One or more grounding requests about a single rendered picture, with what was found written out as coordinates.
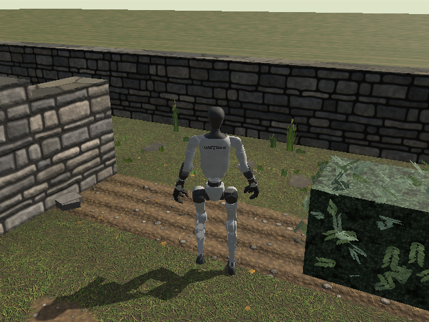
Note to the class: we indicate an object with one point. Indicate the robot right forearm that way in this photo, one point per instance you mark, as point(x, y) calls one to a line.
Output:
point(250, 177)

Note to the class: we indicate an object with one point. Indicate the right robot shin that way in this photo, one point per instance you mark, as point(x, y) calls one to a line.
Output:
point(232, 244)

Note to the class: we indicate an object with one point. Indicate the right robot upper arm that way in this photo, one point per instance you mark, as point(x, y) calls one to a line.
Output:
point(240, 153)

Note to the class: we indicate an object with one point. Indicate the humanoid robot torso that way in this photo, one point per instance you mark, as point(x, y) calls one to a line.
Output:
point(214, 162)

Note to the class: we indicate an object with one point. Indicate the robot left hand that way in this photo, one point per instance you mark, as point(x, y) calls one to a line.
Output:
point(180, 193)

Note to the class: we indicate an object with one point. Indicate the robot right hand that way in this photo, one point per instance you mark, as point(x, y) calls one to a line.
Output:
point(251, 189)

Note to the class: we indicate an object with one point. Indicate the robot left forearm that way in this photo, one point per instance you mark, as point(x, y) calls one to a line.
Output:
point(181, 178)

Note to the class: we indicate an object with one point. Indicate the left robot upper arm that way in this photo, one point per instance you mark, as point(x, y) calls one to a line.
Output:
point(193, 142)

